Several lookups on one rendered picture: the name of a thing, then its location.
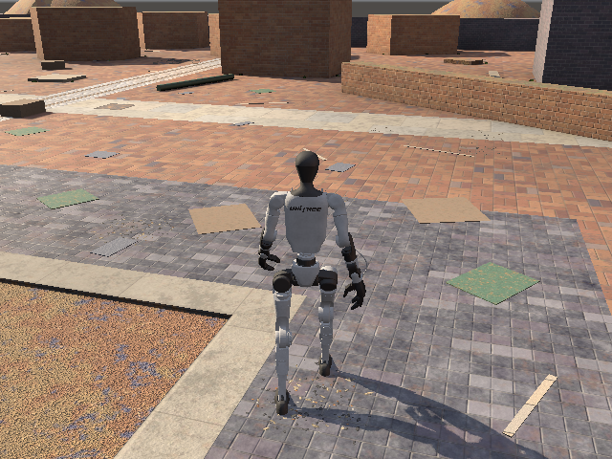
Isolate right robot upper arm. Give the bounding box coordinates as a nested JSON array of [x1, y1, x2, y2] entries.
[[326, 192, 351, 248]]

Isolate left robot hand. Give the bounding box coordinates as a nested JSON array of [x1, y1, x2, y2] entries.
[[258, 254, 280, 271]]

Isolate left robot forearm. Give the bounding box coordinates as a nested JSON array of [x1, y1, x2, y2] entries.
[[258, 228, 273, 259]]

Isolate right robot forearm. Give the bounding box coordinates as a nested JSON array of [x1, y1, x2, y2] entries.
[[341, 232, 362, 283]]

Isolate left robot upper arm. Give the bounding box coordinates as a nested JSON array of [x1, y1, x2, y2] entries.
[[262, 191, 287, 242]]

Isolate robot torso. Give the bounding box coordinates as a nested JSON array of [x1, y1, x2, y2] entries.
[[284, 188, 328, 287]]

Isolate right robot hand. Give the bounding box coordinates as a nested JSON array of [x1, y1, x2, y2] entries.
[[343, 280, 366, 310]]

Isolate right robot thigh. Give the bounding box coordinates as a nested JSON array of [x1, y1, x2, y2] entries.
[[318, 266, 338, 323]]

